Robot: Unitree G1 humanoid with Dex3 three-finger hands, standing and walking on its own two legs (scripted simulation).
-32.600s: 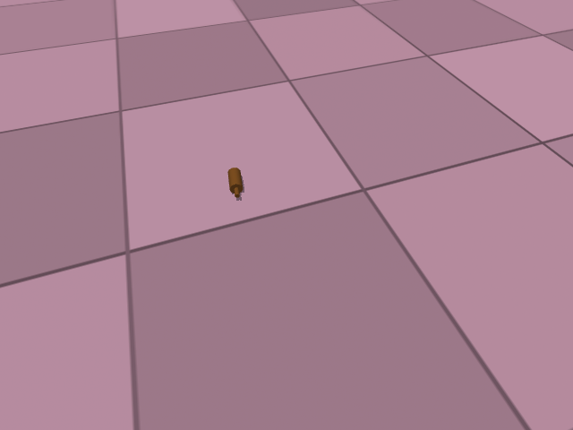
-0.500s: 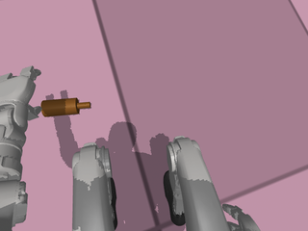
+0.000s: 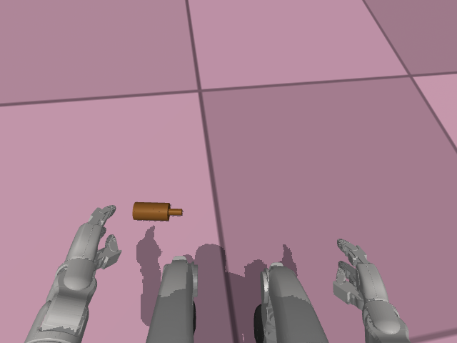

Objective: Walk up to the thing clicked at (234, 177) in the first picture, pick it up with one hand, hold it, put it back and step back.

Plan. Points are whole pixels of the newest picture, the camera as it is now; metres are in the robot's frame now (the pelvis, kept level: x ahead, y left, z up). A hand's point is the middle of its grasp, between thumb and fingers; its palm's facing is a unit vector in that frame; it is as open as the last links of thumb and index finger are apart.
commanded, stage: home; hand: left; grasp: from above
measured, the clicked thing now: (158, 211) +0.50 +0.25 -0.55
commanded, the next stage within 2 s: none
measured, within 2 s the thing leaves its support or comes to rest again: neither
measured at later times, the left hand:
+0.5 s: hand (99, 268) +0.22 +0.18 +0.09, palm faces +0.09 -0.97 -0.20, open 7.4 cm
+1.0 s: hand (102, 278) +0.21 +0.18 +0.09, palm faces +0.10 -0.97 -0.20, open 7.6 cm
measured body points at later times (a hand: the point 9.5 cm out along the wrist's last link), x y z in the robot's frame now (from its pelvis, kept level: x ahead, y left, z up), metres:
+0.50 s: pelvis +0.06 +0.00 +0.13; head +0.08 +0.01 +0.58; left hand +0.21 +0.23 +0.11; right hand +0.22 -0.24 +0.06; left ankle +0.08 +0.12 -0.55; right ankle +0.06 -0.14 -0.55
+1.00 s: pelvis +0.06 -0.01 +0.14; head +0.08 +0.00 +0.59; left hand +0.20 +0.23 +0.10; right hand +0.24 -0.24 +0.07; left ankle +0.08 +0.12 -0.55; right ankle +0.06 -0.14 -0.55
